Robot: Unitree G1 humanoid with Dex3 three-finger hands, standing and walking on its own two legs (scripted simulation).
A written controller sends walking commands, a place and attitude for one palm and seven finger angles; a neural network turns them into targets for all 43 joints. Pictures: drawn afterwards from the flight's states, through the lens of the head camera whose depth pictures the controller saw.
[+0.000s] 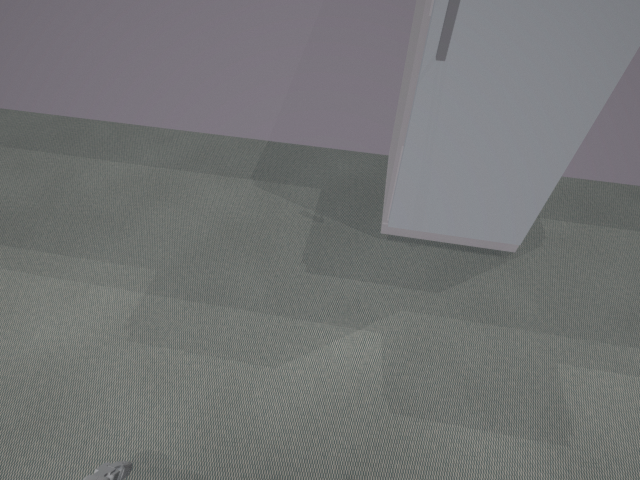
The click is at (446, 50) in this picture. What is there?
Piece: fridge door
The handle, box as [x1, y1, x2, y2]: [436, 0, 459, 60]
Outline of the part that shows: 459,0 449,0 436,53 437,60 445,59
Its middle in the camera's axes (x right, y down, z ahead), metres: +0.33 -0.58 +0.99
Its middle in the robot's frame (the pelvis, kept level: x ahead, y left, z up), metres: +1.16 -0.28 +0.15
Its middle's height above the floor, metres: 0.92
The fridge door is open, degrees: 0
